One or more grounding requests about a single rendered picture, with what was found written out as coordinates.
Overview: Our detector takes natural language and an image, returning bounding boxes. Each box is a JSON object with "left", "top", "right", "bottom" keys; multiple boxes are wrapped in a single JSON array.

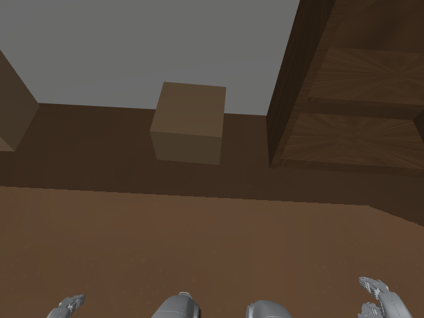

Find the right robot hand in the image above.
[{"left": 358, "top": 276, "right": 413, "bottom": 318}]

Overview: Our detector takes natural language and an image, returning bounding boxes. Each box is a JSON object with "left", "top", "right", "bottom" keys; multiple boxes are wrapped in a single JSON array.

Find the left robot hand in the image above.
[{"left": 47, "top": 294, "right": 85, "bottom": 318}]

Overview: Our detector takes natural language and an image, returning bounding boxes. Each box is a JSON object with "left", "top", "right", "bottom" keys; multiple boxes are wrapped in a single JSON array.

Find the bookshelf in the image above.
[{"left": 266, "top": 0, "right": 424, "bottom": 178}]

